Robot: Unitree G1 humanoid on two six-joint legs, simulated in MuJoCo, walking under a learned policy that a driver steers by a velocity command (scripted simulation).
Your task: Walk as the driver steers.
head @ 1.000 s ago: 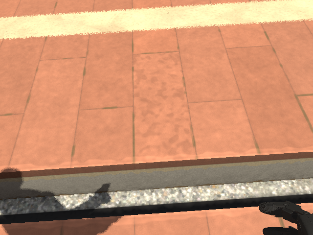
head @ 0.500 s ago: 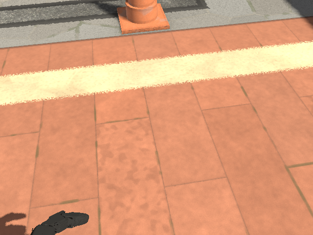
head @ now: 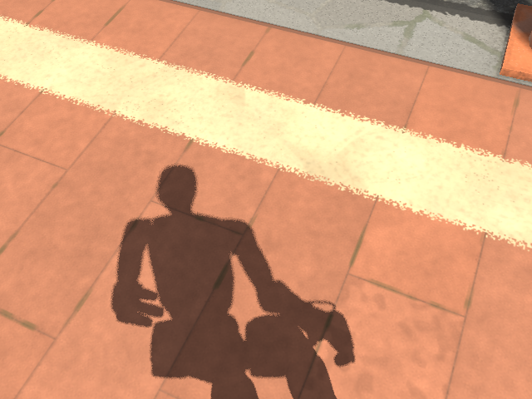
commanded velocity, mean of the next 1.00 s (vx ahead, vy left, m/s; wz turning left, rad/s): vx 1.00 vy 0.00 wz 0.33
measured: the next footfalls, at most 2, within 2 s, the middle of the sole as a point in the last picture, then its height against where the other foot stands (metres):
right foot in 0.30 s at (379, 337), level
left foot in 0.72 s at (271, 212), level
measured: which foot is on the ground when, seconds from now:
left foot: down 0.00-0.30, up 0.32-0.70, down 0.72-1.00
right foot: up 0.00-0.28, down 0.30-0.72, up 0.74-1.00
